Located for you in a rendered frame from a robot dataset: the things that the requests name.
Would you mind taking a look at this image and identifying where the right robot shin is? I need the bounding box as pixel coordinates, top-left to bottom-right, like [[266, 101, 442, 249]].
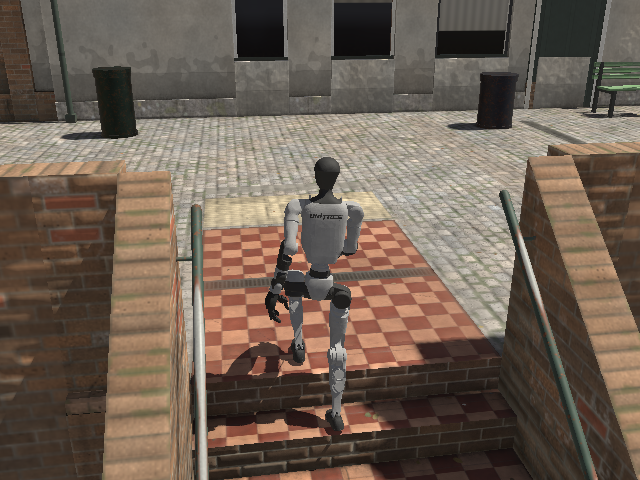
[[329, 348, 347, 418]]

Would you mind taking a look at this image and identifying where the robot left upper arm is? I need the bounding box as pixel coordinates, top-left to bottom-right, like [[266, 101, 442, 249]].
[[283, 199, 305, 256]]

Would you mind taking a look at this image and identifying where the robot shin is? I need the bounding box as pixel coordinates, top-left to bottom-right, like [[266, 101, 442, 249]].
[[288, 296, 303, 350], [329, 348, 347, 418]]

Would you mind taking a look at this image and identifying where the robot right upper arm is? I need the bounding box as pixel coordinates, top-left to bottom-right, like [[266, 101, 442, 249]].
[[343, 201, 364, 253]]

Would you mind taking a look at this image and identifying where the robot left forearm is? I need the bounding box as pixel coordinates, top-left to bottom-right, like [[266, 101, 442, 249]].
[[269, 240, 292, 294]]

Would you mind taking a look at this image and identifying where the robot right forearm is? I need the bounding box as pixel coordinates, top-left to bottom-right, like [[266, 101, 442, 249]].
[[339, 243, 358, 256]]

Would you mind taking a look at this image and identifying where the left robot hand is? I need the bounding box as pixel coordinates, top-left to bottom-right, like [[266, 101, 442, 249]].
[[265, 291, 289, 323]]

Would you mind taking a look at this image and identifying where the left robot shin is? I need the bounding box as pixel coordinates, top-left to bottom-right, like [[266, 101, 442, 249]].
[[288, 296, 303, 350]]

